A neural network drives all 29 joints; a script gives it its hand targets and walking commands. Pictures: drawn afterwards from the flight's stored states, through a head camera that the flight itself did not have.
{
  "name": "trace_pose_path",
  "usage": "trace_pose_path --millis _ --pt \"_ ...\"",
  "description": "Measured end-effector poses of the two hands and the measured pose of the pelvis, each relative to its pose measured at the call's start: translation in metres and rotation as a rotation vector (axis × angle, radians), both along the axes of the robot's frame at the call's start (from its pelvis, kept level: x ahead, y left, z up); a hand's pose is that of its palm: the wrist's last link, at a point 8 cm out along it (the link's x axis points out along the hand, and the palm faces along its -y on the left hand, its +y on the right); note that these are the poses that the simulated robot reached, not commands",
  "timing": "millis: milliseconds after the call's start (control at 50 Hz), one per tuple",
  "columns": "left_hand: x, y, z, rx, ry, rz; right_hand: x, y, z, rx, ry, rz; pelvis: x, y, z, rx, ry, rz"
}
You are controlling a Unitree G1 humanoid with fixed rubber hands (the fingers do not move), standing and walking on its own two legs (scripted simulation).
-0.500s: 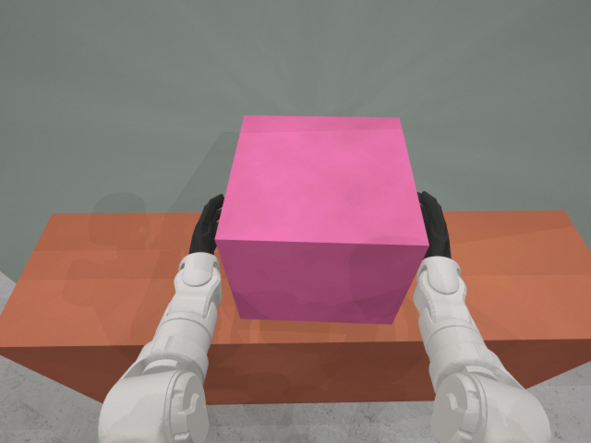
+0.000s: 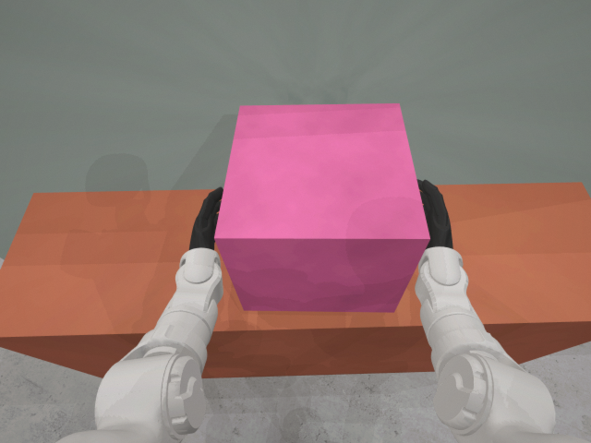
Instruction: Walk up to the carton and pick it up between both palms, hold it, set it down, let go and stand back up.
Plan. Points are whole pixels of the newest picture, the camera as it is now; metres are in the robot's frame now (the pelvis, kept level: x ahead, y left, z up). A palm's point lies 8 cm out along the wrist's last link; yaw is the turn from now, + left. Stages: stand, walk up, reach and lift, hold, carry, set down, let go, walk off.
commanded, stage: set down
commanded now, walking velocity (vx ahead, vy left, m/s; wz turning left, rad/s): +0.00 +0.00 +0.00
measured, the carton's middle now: (318, 211) +0.45 -0.03 -0.01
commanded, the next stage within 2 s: none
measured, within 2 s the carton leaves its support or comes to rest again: rests again in 0.82 s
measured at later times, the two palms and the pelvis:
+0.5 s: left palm (221, 262) +0.39 +0.13 -0.07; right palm (427, 258) +0.38 -0.20 -0.06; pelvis -0.01 +0.00 -0.02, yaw -1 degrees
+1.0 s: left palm (223, 266) +0.40 +0.13 -0.09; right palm (424, 266) +0.38 -0.21 -0.08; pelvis -0.04 +0.00 -0.05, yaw -1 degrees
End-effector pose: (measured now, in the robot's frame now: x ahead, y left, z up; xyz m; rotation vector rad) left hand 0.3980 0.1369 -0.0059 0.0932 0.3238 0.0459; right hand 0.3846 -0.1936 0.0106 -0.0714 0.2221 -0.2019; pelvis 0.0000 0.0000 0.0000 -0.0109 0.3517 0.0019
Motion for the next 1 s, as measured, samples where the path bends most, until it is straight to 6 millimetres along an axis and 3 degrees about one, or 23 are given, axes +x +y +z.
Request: trace_pose_path --millis 440,560,1000 --pt "-0.005 -0.01 -0.059 -0.005 0.079 0.01 -0.002 -0.01 -0.06 0.028 0.075 0.002 -0.011 0.0 -0.017 -0.006 0.188 -0.01" --pt "-0.004 -0.013 -0.064 -0.024 0.047 0.017 -0.002 -0.012 -0.074 0.034 0.059 0.017 -0.016 -0.001 -0.025 -0.005 0.228 -0.009" --pt "-0.002 -0.011 -0.083 -0.057 0.036 0.027 -0.006 -0.012 -0.089 0.062 0.059 0.021 -0.039 0.0 -0.048 -0.005 0.274 -0.02"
